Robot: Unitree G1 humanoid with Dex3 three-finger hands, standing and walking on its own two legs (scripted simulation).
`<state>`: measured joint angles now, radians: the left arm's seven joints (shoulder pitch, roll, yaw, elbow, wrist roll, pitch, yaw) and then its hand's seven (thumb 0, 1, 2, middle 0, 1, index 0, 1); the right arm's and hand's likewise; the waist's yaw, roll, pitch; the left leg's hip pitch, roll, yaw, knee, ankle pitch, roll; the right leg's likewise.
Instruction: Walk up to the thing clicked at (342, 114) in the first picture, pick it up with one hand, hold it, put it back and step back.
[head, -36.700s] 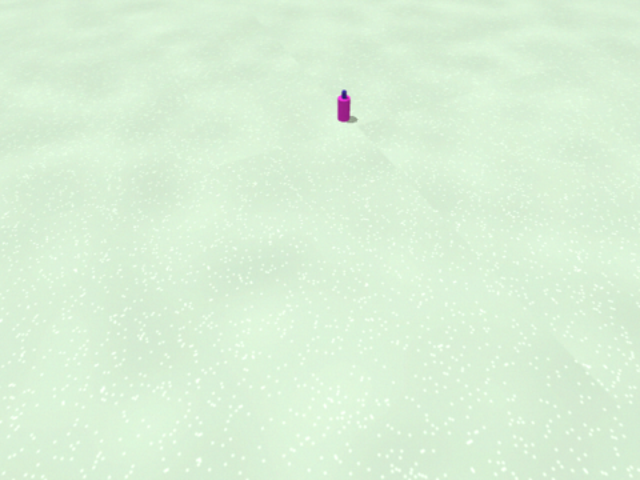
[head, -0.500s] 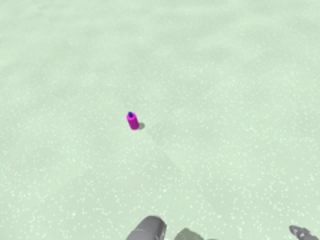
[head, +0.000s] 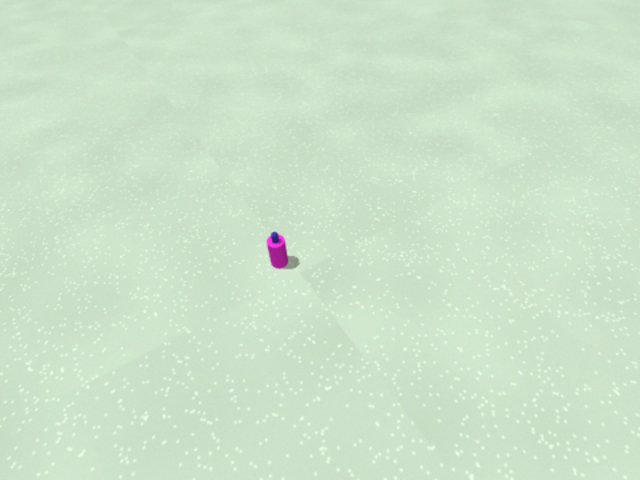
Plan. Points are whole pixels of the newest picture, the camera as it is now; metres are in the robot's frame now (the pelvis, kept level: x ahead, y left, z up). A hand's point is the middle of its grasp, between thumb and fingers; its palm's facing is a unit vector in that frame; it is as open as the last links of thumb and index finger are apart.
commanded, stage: step back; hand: left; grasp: from the side
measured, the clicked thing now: (277, 247) +1.03 +0.30 -0.67
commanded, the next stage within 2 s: stand in 0.58 s
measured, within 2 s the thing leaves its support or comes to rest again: neither
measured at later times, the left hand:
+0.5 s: hand out of the picture +0.13 +0.31 -0.15, palm faces +0.00 -0.92 -0.38, open 7.4 cm
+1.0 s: hand out of the picture +0.13 +0.29 -0.13, palm faces -0.02 -0.94 -0.34, open 7.4 cm
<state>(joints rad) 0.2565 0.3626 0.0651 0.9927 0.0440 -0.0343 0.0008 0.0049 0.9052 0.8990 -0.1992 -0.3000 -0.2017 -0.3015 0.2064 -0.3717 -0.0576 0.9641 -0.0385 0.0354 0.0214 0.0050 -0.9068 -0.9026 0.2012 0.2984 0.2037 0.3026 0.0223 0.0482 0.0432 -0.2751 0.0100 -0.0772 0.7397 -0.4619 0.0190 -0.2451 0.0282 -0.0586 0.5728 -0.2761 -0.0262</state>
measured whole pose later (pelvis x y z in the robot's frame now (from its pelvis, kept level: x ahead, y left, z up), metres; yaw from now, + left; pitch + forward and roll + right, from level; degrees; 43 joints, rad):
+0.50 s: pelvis +0.05 +0.04 +0.00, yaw +0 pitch -1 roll -1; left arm 0.14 0.38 0.04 1.01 0.02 -0.02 0.00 0.00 0.91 0.90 -0.20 -0.30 -0.20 -0.30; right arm 0.12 -0.34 -0.04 1.02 -0.02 -0.01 -0.01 0.00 -0.91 -0.90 0.20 0.30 0.20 0.30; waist 0.01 0.01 0.07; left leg -0.28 0.05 -0.01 0.64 -0.34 -0.03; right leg -0.24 -0.02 -0.01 0.60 -0.34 0.02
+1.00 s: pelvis +0.04 +0.04 +0.02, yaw +0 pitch -4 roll +0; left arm 0.06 0.34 0.01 1.13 0.01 -0.01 -0.01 0.00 0.91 0.90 -0.20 -0.30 -0.20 -0.30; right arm 0.06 -0.35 -0.01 1.12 -0.01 -0.01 0.01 0.00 -0.91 -0.90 0.20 0.30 0.20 0.30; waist 0.00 0.00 0.08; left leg -0.12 0.04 0.00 0.38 -0.19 -0.03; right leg -0.10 -0.03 0.00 0.36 -0.20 0.03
